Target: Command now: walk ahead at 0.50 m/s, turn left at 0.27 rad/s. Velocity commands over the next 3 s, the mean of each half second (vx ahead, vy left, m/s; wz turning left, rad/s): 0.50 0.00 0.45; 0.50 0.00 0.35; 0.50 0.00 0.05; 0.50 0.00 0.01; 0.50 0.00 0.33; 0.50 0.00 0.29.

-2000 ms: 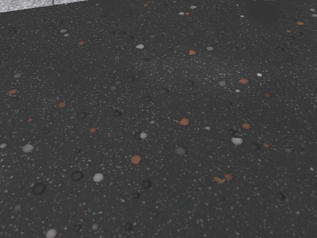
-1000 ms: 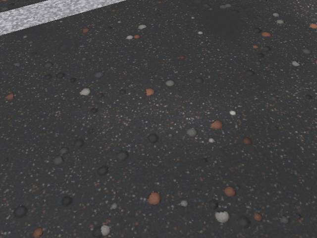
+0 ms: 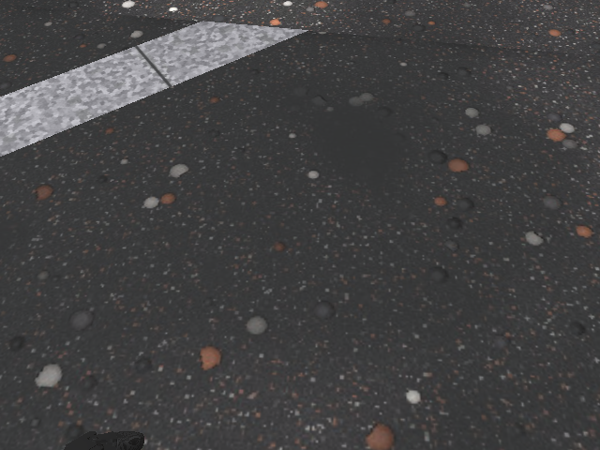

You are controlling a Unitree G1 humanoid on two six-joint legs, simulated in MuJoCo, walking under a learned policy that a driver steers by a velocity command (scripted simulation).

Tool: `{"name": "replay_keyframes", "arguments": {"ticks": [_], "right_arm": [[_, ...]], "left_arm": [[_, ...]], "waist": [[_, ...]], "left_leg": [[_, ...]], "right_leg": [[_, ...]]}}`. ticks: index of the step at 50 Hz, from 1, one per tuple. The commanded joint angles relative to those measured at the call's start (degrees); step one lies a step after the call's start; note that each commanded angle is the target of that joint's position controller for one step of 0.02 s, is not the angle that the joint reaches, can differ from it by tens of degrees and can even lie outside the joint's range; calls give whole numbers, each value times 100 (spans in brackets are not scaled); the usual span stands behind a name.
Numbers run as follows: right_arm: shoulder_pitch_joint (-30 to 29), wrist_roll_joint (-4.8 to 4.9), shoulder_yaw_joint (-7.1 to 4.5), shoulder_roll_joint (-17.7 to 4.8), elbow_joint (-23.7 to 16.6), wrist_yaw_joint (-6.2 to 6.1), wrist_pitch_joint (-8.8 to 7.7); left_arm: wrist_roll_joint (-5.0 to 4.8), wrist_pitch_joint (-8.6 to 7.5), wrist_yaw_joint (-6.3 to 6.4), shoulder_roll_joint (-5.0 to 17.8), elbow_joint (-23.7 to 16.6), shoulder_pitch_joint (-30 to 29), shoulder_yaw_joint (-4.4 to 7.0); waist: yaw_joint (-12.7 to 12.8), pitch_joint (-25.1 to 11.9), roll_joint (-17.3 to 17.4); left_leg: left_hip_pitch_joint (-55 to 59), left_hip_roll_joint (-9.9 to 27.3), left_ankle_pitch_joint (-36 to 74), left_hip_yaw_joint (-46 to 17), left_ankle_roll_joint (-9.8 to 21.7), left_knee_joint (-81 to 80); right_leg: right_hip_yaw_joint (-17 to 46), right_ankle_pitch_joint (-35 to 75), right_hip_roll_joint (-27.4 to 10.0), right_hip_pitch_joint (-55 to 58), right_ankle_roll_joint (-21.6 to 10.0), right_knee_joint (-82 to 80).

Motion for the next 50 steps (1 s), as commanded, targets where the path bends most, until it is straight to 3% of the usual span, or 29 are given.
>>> {"name": "replay_keyframes", "arguments": {"ticks": [1, 3, 6, 8, 12, 15, 18, 21, 22, 23, 24, 25, 26, 27, 28, 29, 30, 33, 38, 42, 45, 47, 48, 49, 50], "right_arm": [[-503, 4, -186, -708, -611, -28, -136], [-229, 8, -206, -506, -522, -40, 37], [-352, -9, -209, -296, -599, -58, 200], [-606, -36, -220, -275, -704, -46, 214], [-1245, -63, -168, -149, -902, 94, 150], [-1846, -70, -116, -73, -1170, 189, 139], [-2171, -56, -120, -113, -1424, 283, 144], [-1754, -42, -261, -367, -1494, 326, 179], [-1112, -21, -387, -575, -1362, 310, 189], [-152, -14, -592, -933, -1108, 231, 206], [465, -17, -775, -1553, -970, 95, 260], [162, -38, -748, -1817, -1175, 126, 167], [227, -76, -582, -1258, -1211, 169, 98], [50, -83, -513, -1001, -1178, 170, 37], [-341, -59, -463, -838, -1224, 166, 9], [-678, -79, -396, -619, -1306, 145, 3], [-841, -142, -363, -563, -1408, 117, 1], [-787, -135, -390, -690, -1394, 26, -41], [-373, -107, -370, -725, -1172, -82, -24], [10, -80, -367, -785, -966, -70, -13], [131, -88, -388, -829, -854, -102, 48], [-8, -92, -403, -879, -864, -120, 93], [-95, -107, -363, -794, -897, -115, 109], [-137, -182, -259, -579, -1024, -114, 112], [719, -114, -120, -97, -1046, -98, 9]], "left_arm": [[23, -21, 38, 701, 75, 1065, 243], [54, -120, 11, 542, 129, 757, 227], [63, -210, 38, 649, 296, 699, 291], [89, -203, 93, 716, 412, 796, 326], [56, -135, 179, 869, 543, 906, 372], [-5, -44, 215, 999, 699, 1218, 425], [-92, 89, 221, 1098, 823, 1384, 474], [-154, 212, 270, 1327, 790, 1201, 531], [-173, 264, 286, 1380, 766, 1103, 536], [-183, 272, 305, 1315, 735, 1052, 493], [7, 203, 304, 855, 544, 1216, 345], [21, -21, 235, 369, 272, 1423, 152], [-198, -214, 145, 874, 168, 735, 253], [-304, -309, 112, 910, 68, 455, 251], [-185, -343, 156, 859, 136, 463, 251], [-39, -308, 191, 950, 194, 493, 310], [-4, -232, 178, 967, 211, 604, 337], [45, -60, 168, 743, 196, 644, 293], [10, -71, 87, 453, -20, -312, 143], [-79, -137, -22, 576, -190, -857, 145], [-63, -191, -92, 703, -255, -839, 181], [-61, -215, -89, 839, -141, -328, 250], [-34, -224, -61, 1014, 63, 367, 348], [46, -226, -31, 1300, 209, 1320, 420], [71, -180, -41, 1753, 381, 1921, 546]], "waist": [[613, -566, -542], [304, -367, -718], [181, -112, -548], [222, -11, -455], [428, 158, -372], [672, 360, -273], [720, 433, -324], [317, -34, -623], [-70, -396, -633], [-567, -894, -472], [-581, -1367, 582], [-66, -2109, 1339], [-453, -1976, 567], [-363, -1262, 442], [-69, -813, -30], [138, -580, 6], [302, -510, 120], [400, -412, 96], [-18, -168, 301], [-264, 65, 347], [-173, 112, 426], [149, -113, 539], [504, -586, 432], [896, -1437, 56], [677, -2244, -1478]], "left_leg": [[-2583, 589, 580, -237, 8, 938], [-1984, 773, 972, -270, -44, 677], [-2156, 814, 1426, -322, -136, 381], [-2456, 807, 1943, -392, -185, -77], [-2369, 733, 2939, -37, -153, -1351], [-2508, 682, 2937, 243, -48, -1953], [-2633, 574, 2375, 488, 130, -2282], [-1656, 63, 1525, 972, 452, -2332], [-800, -200, 1464, 1098, 614, -2481], [717, -387, 1843, 975, 844, -2882], [2532, 774, 1818, -999, 1361, -3004], [3744, 1912, 935, -4266, 2416, -3984], [3727, 1867, 870, -4041, 2126, -4377], [3071, 1680, 1221, -3161, 1908, -4363], [2197, 1403, 1740, -2511, 1688, -4356], [1512, 1206, 2303, -2047, 1572, -4432], [1062, 1098, 2624, -1876, 1558, -4563], [487, 954, 3413, -1342, 1584, -4785], [257, 561, 3045, -613, 1142, -4845], [787, 913, 2487, -939, 1117, -4699], [1475, 1243, 2971, -1200, 1018, -4338], [1626, 1176, 4215, -1124, 870, -3799], [1485, 871, 4943, -880, 737, -2981], [634, 530, 4127, -620, 537, -1515], [-1586, -439, 1133, -174, 41, 703]], "right_leg": [[2159, -14, -1758, 2576, -951, -1706], [1482, 293, -1520, 1839, -868, -2119], [804, 843, -1513, 1562, -897, -2422], [435, 1067, -1488, 1716, -880, -2479], [-284, 1203, -1355, 1919, -709, -2538], [-526, 1302, -1519, 2386, -683, -2460], [-684, 1842, -1695, 3007, -602, -2114], [-920, 4449, -1702, 3230, -407, -1005], [-1030, 5028, -1590, 3076, -300, -89], [-1154, 4546, -1344, 2372, -76, 1223], [-1153, 1468, -880, 432, 249, 3206], [71, -2552, 294, -1423, 467, 4781], [897, -2313, -9, -2082, 328, 4964], [817, -1833, -241, -2272, 187, 4650], [805, -1409, -494, -1980, 163, 4099], [799, -1167, -646, -1575, 202, 3641], [825, -989, -715, -1220, 247, 3469], [642, -542, -691, -1008, 489, 2770], [458, 1406, -449, -699, 572, 700], [504, 1598, -322, -806, 405, -7], [528, 946, -270, -950, 151, -283], [324, 558, -71, -242, -60, -451], [226, 758, 9, 782, -240, -538], [1023, 984, -755, 2409, -616, -290], [3539, 8, -2034, 4567, -1567, -603]]}}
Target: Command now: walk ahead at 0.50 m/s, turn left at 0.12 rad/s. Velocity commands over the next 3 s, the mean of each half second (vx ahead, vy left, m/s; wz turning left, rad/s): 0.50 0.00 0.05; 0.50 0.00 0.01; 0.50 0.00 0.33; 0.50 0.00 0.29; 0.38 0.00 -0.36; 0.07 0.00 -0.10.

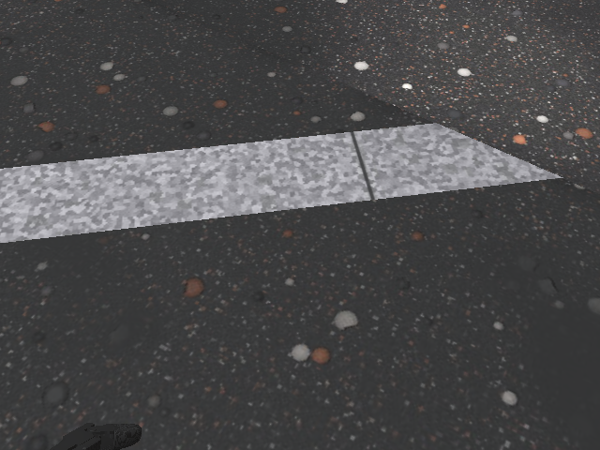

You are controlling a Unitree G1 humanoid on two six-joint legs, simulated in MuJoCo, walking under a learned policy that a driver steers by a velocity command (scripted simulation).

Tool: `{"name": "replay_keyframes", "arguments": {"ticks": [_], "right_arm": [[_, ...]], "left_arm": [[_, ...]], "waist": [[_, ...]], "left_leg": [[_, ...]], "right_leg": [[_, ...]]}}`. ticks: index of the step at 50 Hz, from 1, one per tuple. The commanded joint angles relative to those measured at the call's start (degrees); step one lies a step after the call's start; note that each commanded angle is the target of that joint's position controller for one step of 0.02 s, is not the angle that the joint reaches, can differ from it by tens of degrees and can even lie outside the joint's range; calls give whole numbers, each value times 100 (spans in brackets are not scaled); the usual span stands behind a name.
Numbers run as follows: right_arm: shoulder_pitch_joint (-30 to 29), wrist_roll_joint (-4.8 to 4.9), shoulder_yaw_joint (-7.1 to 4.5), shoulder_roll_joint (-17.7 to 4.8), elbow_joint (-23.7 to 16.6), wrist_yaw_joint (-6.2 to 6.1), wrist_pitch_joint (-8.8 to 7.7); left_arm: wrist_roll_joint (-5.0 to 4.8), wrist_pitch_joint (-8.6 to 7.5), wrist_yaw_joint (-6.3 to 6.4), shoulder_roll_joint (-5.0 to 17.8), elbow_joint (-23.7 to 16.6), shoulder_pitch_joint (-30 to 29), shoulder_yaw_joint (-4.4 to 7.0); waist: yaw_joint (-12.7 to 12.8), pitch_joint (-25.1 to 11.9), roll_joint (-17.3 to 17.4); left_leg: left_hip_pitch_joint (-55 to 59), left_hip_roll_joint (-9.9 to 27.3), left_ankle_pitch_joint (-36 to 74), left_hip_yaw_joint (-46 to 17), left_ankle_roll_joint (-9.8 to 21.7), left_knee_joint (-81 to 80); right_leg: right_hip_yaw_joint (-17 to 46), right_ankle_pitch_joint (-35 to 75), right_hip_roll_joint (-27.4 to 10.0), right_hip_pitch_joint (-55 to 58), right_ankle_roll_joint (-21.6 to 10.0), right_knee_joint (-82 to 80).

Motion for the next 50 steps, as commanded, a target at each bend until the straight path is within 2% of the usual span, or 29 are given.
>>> {"name": "replay_keyframes", "arguments": {"ticks": [1, 2, 3, 4, 5, 8, 11, 15, 18, 21, 23, 24, 25, 26, 27, 28, 29, 30, 31, 32, 33, 35, 38, 42, 45, 47, 49, 50], "right_arm": [[506, 69, 34, -397, -438, 27, -224], [-101, 155, -67, -767, -574, 52, -260], [-542, 127, -42, -733, -689, 53, -280], [-760, 31, -52, -664, -739, 55, -283], [-675, -10, -81, -620, -716, 52, -256], [-456, -14, -36, -352, -632, 42, -161], [-988, -54, 16, -249, -794, 32, -166], [-1727, -21, 84, -103, -946, 108, -240], [-2214, 31, 96, -118, -1101, 191, -281], [-2428, 45, 75, -216, -1238, 287, -329], [-2065, 27, 5, -389, -1167, 306, -351], [-1451, 4, -92, -552, -990, 282, -354], [-526, -31, -226, -854, -733, 227, -346], [280, -161, -350, -1415, -631, 175, -323], [502, -64, -316, -1309, -515, 200, -287], [288, -1, -185, -892, -528, 190, -272], [-149, 13, -129, -762, -577, 177, -261], [-506, -32, -82, -635, -613, 185, -255], [-746, -85, -38, -495, -640, 204, -272], [-870, -115, -23, -435, -637, 215, -297], [-904, -93, -30, -435, -606, 223, -335], [-855, -65, -62, -551, -493, 209, -399], [-631, -58, -90, -667, -318, 134, -383], [-260, 1, -109, -812, -100, 75, -326], [50, 41, -127, -872, 108, 62, -247], [96, 61, -151, -909, 201, 37, -182], [26, 65, -178, -973, 246, 10, -119], [-99, 69, -181, -1003, 237, -3, -86]], "left_arm": [[-97, 12, 6, 1191, 242, 2243, 395], [-128, 38, 27, 912, 176, 1813, 297], [-59, 86, 49, 807, 95, 1419, 245], [-5, 103, 38, 687, 87, 1159, 191], [44, 76, 39, 585, 76, 1024, 145], [-18, 24, 46, 660, 176, 1035, 157], [-47, 49, 114, 861, 304, 1196, 213], [-117, 124, 162, 952, 478, 1523, 223], [-146, 198, 170, 997, 659, 1861, 231], [-163, 305, 204, 1065, 783, 1964, 261], [-168, 360, 236, 1170, 799, 1846, 295], [-174, 387, 250, 1171, 784, 1724, 287], [-122, 392, 266, 1003, 726, 1704, 214], [-23, 311, 250, 504, 531, 2113, 41], [-48, 186, 204, 299, 611, 2376, -45], [-202, 110, 154, 869, 535, 1848, 103], [-255, 66, 136, 962, 388, 1384, 127], [-186, 65, 154, 911, 357, 1157, 130], [-122, 108, 163, 861, 372, 1169, 156], [-117, 171, 162, 760, 415, 1319, 150], [-115, 233, 171, 635, 459, 1428, 130], [-75, 316, 205, 538, 411, 1306, 113], [-30, 304, 201, 470, 237, 729, 89], [-71, 224, 109, 323, 45, -70, 15], [-115, 189, 24, 374, -133, -505, 7], [-116, 162, -39, 456, -224, -606, 23], [-107, 140, -68, 588, -184, -356, 70], [-91, 131, -54, 710, -65, 93, 142]], "waist": [[911, -2145, -1526], [947, -1140, -937], [830, -634, -453], [676, -192, -260], [491, -129, -405], [326, -128, -552], [430, -4, -386], [708, 122, -373], [888, 256, -371], [831, 312, -439], [551, 78, -547], [183, -300, -521], [-211, -969, -384], [-251, -1949, 627], [-191, -2460, 1525], [-296, -1720, 1003], [-183, -968, 721], [-20, -543, 378], [181, -289, 382], [347, -260, 496], [430, -252, 516], [493, -113, 443], [361, 58, 292], [56, 209, 267], [-81, 322, 272], [-30, 337, 318], [162, 176, 420], [446, -89, 449]], "left_leg": [[-3701, -126, -561, -251, -93, 3891], [-4152, 233, -178, -223, -54, 4129], [-4054, 528, 312, 34, -27, 3919], [-3911, 707, 625, 135, -44, 3500], [-3570, 886, 874, 120, -52, 3174], [-3262, 986, 1140, 288, -189, 2632], [-3536, 1051, 1949, 373, -341, 1670], [-3209, 855, 3088, 576, -360, 263], [-3206, 736, 3192, 629, -309, -228], [-3272, 653, 2666, 611, -117, -559], [-2639, 476, 2279, 746, 58, -722], [-1729, 310, 2355, 915, 207, -902], [-243, 523, 2565, 725, 435, -740], [2090, 1987, 2457, -1319, 1161, -582], [2820, 2607, 1527, -3292, 1662, -1383], [2337, 2390, 845, -2890, 1401, -1611], [1483, 2195, 1023, -2129, 1206, -1778], [689, 1965, 1439, -1611, 1123, -1976], [82, 1770, 1854, -1230, 1068, -2192], [-289, 1662, 2061, -1012, 1064, -2375], [-499, 1608, 2240, -826, 1106, -2523], [-724, 1568, 2637, -468, 1173, -2712], [-632, 1456, 2948, -58, 1099, -2818], [-506, 1317, 2801, 333, 903, -2834], [55, 1560, 2757, 255, 876, -2636], [468, 1749, 3007, 179, 797, -2391], [718, 1813, 3738, 170, 679, -2016], [699, 1684, 4639, 305, 578, -1487]], "right_leg": [[4580, -1705, -2310, 4970, -1639, -1242], [3817, -2120, -2132, 4233, -1342, -1362], [3089, -1767, -1894, 3402, -1158, -1452], [2597, -1202, -1659, 2660, -1112, -1636], [2255, -711, -1481, 2254, -1042, -1761], [1610, 194, -1292, 1842, -1123, -2059], [1171, 763, -1245, 1907, -1131, -2230], [649, 847, -1025, 1995, -909, -2237], [695, 782, -1211, 2380, -900, -2104], [805, 1162, -1483, 2959, -810, -1777], [757, 2210, -1504, 3143, -686, -1289], [558, 3057, -1315, 3038, -566, -584], [335, 2912, -1025, 2421, -383, 560], [18, 873, -373, 399, -26, 2728], [571, -2838, 245, -934, 99, 3892], [848, -2724, -112, -1576, 35, 4376], [640, -2155, -393, -1739, -9, 4254], [515, -1691, -600, -1554, 20, 3957], [529, -1367, -765, -1251, 60, 3654], [551, -1175, -849, -920, 105, 3520], [524, -1077, -875, -763, 160, 3399], [479, -756, -910, -859, 279, 3054], [450, 184, -915, -1131, 383, 2057], [222, 1157, -661, -787, 350, 697], [245, 1039, -567, -900, 251, 235], [282, 651, -528, -945, 104, 19], [173, 213, -396, -504, -52, -115], [-11, 147, -214, 185, -171, -251]]}}
Over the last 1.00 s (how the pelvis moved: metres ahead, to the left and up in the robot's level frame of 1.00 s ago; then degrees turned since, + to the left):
0.55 0.12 -0.01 26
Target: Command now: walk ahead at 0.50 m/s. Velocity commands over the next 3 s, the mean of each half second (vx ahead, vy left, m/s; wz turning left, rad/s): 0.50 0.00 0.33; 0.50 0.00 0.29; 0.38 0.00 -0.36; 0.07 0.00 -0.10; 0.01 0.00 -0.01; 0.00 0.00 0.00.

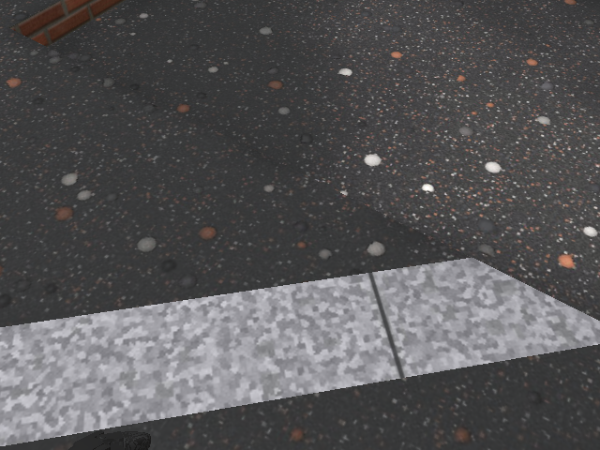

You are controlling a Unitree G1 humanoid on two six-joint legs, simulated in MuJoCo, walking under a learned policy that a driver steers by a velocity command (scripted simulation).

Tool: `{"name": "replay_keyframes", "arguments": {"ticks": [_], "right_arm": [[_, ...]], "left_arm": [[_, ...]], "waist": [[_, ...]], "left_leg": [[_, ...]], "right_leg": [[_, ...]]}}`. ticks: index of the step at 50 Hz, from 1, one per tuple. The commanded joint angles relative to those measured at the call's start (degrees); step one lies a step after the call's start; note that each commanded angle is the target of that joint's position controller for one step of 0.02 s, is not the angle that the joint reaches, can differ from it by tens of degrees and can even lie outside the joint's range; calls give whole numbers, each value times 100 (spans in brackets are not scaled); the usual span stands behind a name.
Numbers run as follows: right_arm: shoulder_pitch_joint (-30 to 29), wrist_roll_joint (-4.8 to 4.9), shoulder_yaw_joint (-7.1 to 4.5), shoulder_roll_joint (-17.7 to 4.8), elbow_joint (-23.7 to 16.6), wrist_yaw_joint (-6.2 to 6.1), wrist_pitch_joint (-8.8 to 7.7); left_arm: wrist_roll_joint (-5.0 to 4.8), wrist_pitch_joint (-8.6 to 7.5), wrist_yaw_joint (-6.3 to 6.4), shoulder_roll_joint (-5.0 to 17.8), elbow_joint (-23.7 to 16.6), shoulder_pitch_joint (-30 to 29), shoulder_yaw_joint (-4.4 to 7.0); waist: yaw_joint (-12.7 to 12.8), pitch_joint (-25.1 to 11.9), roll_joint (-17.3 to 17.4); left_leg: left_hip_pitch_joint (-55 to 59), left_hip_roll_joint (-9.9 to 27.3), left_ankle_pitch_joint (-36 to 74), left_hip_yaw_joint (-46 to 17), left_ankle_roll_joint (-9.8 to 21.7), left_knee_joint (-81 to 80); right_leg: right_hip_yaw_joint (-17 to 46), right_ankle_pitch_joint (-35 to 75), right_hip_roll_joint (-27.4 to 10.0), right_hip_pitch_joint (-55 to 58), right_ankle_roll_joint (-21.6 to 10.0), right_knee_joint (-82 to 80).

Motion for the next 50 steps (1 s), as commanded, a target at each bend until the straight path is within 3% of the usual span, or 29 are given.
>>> {"name": "replay_keyframes", "arguments": {"ticks": [1, 2, 3, 4, 5, 6, 7, 9, 12, 15, 18, 23, 26, 27, 28, 29, 30, 31, 32, 33, 34, 35, 36, 39, 44, 47, 50], "right_arm": [[-181, -11, -190, -920, -240, -67, 44], [-56, -136, -51, -610, -376, -74, 36], [703, -89, 140, 79, -383, -13, -84], [295, 45, -8, -580, -291, 11, -180], [-248, 176, -98, -839, -471, 25, -232], [-518, 156, -93, -789, -523, -7, -233], [-624, 79, -121, -733, -527, -30, -195], [-348, 83, -136, -535, -418, -35, -42], [-496, 63, -125, -335, -486, -55, 111], [-823, 28, -131, -293, -598, -14, 101], [-1355, 2, -76, -182, -760, 95, 57], [-2158, 7, -14, -109, -1201, 268, 63], [-1989, 11, -113, -305, -1347, 346, 94], [-1641, 17, -193, -441, -1306, 349, 115], [-949, 35, -326, -663, -1156, 329, 126], [20, 41, -529, -1034, -904, 239, 151], [350, 65, -678, -1684, -805, 120, 181], [273, 33, -592, -1642, -1017, 162, 80], [201, -21, -455, -1178, -1006, 193, 7], [-89, -15, -401, -991, -1012, 193, -50], [-505, 3, -343, -804, -1081, 188, -68], [-819, -40, -268, -588, -1168, 161, -74], [-954, -94, -226, -501, -1237, 136, -73], [-792, -79, -244, -649, -1137, 51, -120], [-491, -106, -207, -712, -911, -31, -143], [-288, -112, -208, -779, -719, -23, -176], [-165, -117, -224, -791, -538, -32, -123]], "left_arm": [[24, -97, 39, 1027, 5, 1085, 394], [93, -84, 104, 1460, 174, 2087, 515], [76, -49, 82, 1758, 284, 2284, 579], [25, -50, 88, 1165, 212, 2268, 428], [41, -67, 117, 981, 171, 1884, 363], [76, -81, 129, 876, 125, 1475, 326], [105, -106, 125, 702, 121, 1191, 289], [166, -182, 123, 531, 162, 967, 261], [167, -256, 157, 673, 312, 974, 320], [182, -228, 232, 756, 428, 1064, 357], [150, -178, 296, 845, 483, 1117, 373], [33, 20, 338, 1027, 706, 1588, 451], [-38, 155, 383, 1220, 671, 1439, 515], [-55, 202, 411, 1296, 641, 1362, 539], [-68, 249, 430, 1339, 608, 1251, 545], [-56, 243, 449, 1273, 556, 1196, 507], [185, 140, 388, 566, 310, 1618, 295], [93, -119, 297, 419, 145, 1562, 176], [-155, -298, 217, 869, -9, 808, 293], [-205, -392, 202, 862, -99, 594, 282], [-71, -410, 247, 839, -16, 613, 301], [26, -353, 266, 907, 64, 746, 351], [44, -263, 250, 904, 111, 884, 369], [108, -88, 260, 653, 103, 858, 321], [20, -81, 192, 470, -39, 85, 215], [-52, -102, 114, 474, -146, -300, 181], [-75, -123, -5, 511, -290, -529, 170]], "waist": [[920, -649, 570], [1224, -1534, -106], [842, -2180, -1640], [1148, -1943, -921], [1106, -1124, -642], [919, -703, -253], [765, -368, -211], [502, -247, -391], [420, 20, -209], [478, 136, -126], [656, 286, -71], [924, 548, 19], [631, 264, -220], [396, 16, -337], [-15, -351, -317], [-506, -835, -67], [-152, -1290, 1355], [-20, -2133, 1400], [-299, -1617, 790], [-132, -974, 580], [149, -576, 203], [368, -408, 280], [500, -366, 386], [540, -228, 421], [167, 40, 586], [-22, 247, 576], [-78, 408, 483]], "left_leg": [[-295, 1247, 4449, -391, 656, 1556], [-1512, 870, 2885, -176, 447, 3370], [-3777, -176, -979, -307, 114, 5215], [-4380, 55, -1277, -1091, 184, 5851], [-4710, 310, -761, -1022, 257, 5909], [-4523, 604, -232, -867, 246, 5674], [-4335, 769, 114, -855, 212, 5371], [-3771, 945, 476, -904, 164, 5133], [-4036, 981, 924, -954, 63, 4795], [-4332, 931, 1791, -945, -4, 3987], [-4133, 874, 2489, -536, 22, 3004], [-4447, 762, 2158, -132, 216, 2205], [-3833, 376, 1343, 282, 495, 2107], [-3325, 163, 1045, 434, 620, 2148], [-2405, -67, 1059, 512, 790, 1953], [-814, -125, 1351, 192, 1031, 1551], [1230, 1281, 1202, -2281, 1792, 1474], [2117, 2142, 235, -5016, 2603, 424], [1841, 2001, 364, -4416, 2215, 128], [1070, 1787, 752, -3594, 1983, 127], [209, 1518, 1306, -2956, 1782, 99], [-416, 1355, 1853, -2474, 1677, 2], [-809, 1248, 2153, -2254, 1636, -129], [-1351, 1100, 2943, -1662, 1633, -365], [-1267, 878, 2638, -843, 1202, -559], [-913, 1118, 2201, -765, 1136, -686], [-71, 1433, 2601, -634, 1076, -473]], "right_leg": [[-226, -192, 237, 1811, -381, -170], [966, 60, -838, 3628, -752, 36], [3599, -1312, -1994, 5381, -1584, -648], [3835, -2129, -1911, 5172, -1384, -1060], [2978, -2022, -1781, 4450, -1130, -1194], [2354, -1555, -1589, 3671, -1002, -1361], [1872, -1148, -1406, 3065, -945, -1567], [1212, -687, -1199, 2460, -871, -1918], [522, -18, -1201, 2250, -915, -2197], [-100, 402, -1092, 2460, -840, -2275], [-653, 513, -974, 2532, -706, -2346], [-982, 1083, -1306, 3547, -661, -2026], [-1207, 3287, -1385, 3928, -492, -1193], [-1265, 4148, -1364, 3938, -427, -604], [-1353, 4453, -1241, 3717, -315, 362], [-1419, 3595, -991, 2825, -85, 1779], [-1325, -778, -225, 423, 263, 3881], [46, -3461, 633, -923, 337, 5050], [536, -3039, 275, -1529, 188, 5149], [480, -2500, 21, -1575, 68, 4727], [462, -2125, -208, -1226, 86, 4203], [449, -1845, -384, -796, 140, 3805], [437, -1680, -465, -461, 199, 3642], [237, -1185, -469, -320, 446, 2959], [63, 700, -368, -368, 426, 1128], [37, 1147, -256, -416, 278, 574], [99, 679, -151, -898, 57, 278]]}}
Over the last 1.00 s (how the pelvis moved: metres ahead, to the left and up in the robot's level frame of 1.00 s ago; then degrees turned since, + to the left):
0.55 0.01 0.01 0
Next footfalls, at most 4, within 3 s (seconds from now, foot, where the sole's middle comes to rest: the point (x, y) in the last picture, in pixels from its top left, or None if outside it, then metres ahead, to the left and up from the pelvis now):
0.02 right None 0.19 -0.12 -0.77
0.58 left None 0.45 0.15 -0.77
1.12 right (266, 286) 0.89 0.05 -0.77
1.56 left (167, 262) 0.99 0.31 -0.77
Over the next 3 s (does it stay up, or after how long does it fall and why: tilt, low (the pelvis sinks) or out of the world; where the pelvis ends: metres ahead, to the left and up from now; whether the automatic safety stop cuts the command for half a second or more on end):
stays up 0.91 0.17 0.01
